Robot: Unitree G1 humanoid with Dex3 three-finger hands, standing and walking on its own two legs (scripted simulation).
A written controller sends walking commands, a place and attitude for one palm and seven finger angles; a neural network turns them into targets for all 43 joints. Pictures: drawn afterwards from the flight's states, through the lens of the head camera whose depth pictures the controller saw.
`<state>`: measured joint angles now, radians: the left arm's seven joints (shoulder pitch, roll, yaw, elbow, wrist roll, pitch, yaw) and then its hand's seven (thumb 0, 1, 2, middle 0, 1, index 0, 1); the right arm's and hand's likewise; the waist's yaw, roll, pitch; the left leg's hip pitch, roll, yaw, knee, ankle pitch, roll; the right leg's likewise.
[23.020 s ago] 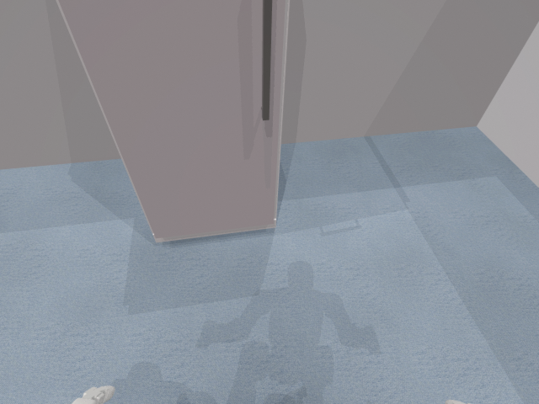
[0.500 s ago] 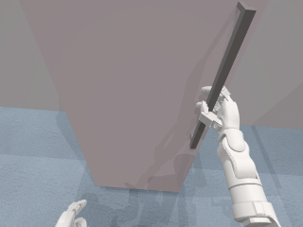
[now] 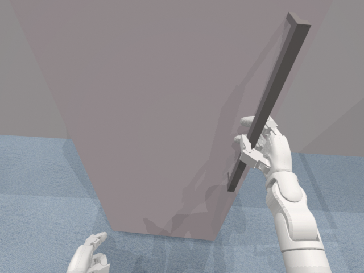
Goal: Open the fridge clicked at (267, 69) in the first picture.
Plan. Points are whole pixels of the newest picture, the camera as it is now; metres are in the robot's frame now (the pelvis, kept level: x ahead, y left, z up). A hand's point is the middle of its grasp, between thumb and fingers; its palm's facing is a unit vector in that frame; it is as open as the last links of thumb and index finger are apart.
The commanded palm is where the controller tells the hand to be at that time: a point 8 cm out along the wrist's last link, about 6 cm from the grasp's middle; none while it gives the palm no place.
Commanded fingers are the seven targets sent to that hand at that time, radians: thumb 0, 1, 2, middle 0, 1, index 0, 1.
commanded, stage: pull the door a little, standing still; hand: right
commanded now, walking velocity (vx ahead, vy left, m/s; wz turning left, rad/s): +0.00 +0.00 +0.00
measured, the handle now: (252, 127) +0.40 -0.12 +0.14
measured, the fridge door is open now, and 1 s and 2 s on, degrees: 3 33 52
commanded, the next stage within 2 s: walk backward, drawing the door open in 0.20 s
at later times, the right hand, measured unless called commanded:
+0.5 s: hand (238, 207) +0.22 -0.07 +0.13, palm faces -0.12 +0.98 -0.13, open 6.2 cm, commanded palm +0.19 -0.13 +0.13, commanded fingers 0.00 -0.90 -0.90 0.45 1.40 0.45 1.40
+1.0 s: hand (201, 270) +0.12 -0.01 +0.13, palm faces -0.01 +0.98 -0.17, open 6.3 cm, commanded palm +0.09 -0.06 +0.13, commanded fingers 0.00 -0.90 -0.90 0.45 1.40 0.45 1.40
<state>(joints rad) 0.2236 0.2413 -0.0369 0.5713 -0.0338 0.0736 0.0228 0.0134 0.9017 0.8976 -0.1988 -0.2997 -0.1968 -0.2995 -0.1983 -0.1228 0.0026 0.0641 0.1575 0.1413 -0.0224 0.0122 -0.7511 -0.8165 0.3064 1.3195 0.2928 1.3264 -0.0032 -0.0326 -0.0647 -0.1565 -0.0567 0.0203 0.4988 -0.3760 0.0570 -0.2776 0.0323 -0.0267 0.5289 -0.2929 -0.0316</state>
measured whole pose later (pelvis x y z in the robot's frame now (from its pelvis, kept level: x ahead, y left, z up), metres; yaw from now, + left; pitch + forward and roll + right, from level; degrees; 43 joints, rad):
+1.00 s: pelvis -0.13 +0.09 +0.00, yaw -5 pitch -1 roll -2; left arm 0.20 0.18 0.02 0.62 0.02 0.04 0.07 0.01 0.90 0.90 -0.20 -0.30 -0.20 -0.30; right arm 0.26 -0.18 0.14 -0.39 0.03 -0.05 -0.08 0.00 -0.67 -0.76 0.43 1.38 0.29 1.37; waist 0.07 -0.04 0.05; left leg -0.29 -0.12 0.11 0.50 -0.24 0.03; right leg -0.36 -0.01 0.09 0.38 -0.09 0.04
